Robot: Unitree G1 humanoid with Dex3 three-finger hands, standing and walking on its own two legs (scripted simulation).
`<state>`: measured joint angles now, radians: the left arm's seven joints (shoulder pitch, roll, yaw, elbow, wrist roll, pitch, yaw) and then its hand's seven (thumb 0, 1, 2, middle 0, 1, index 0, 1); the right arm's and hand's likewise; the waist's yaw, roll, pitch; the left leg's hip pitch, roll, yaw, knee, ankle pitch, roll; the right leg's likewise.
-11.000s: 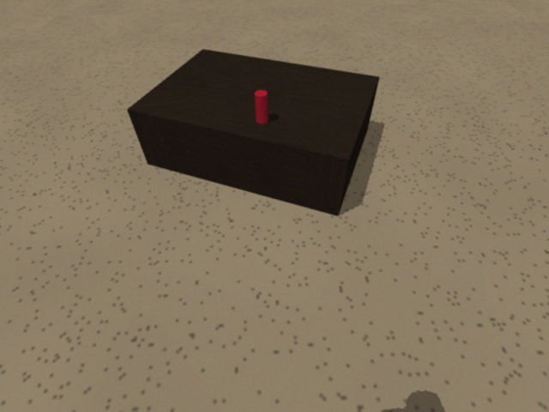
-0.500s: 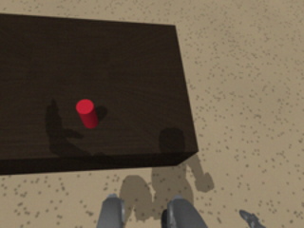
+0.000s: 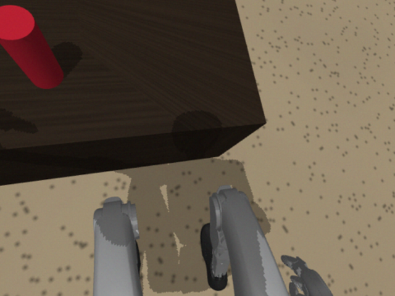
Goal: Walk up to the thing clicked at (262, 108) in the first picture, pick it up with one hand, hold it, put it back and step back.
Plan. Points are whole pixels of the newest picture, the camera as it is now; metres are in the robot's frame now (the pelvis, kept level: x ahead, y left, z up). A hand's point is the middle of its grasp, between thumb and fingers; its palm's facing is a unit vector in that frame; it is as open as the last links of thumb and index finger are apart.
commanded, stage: close in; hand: left
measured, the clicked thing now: (32, 53) +0.56 +0.27 -0.03
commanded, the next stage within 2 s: close in 0.74 s
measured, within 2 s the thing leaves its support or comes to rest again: neither
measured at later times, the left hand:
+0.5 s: hand (21, 80) +0.52 +0.29 -0.05, palm faces +0.23 -0.97 +0.01, open 17.6 cm
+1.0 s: hand (37, 75) +0.53 +0.26 -0.05, palm faces +0.25 -0.97 -0.01, open 17.0 cm
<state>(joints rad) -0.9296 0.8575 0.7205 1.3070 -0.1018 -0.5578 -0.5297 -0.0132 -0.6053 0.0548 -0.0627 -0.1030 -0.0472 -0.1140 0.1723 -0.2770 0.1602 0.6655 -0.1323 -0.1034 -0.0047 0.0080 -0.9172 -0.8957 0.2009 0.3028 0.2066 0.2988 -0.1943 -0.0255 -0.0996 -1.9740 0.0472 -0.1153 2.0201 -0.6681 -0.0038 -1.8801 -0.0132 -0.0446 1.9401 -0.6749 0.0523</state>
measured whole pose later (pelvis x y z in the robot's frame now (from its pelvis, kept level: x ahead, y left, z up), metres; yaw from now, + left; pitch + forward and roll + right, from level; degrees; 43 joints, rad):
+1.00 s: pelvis -0.01 -0.01 -0.06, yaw +0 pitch +35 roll -6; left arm -0.95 0.62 0.57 1.07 -0.04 -0.45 -0.19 -0.01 -0.56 0.04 -0.18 -0.13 -0.19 -0.11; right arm 0.18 -0.28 0.09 0.63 -0.08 0.05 0.04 0.01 -0.92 -0.89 0.20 0.30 0.20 0.30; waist -0.19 0.00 -0.10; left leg -2.12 0.05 -0.13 2.18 -0.68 -0.03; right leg -2.05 0.00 -0.04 2.13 -0.69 0.04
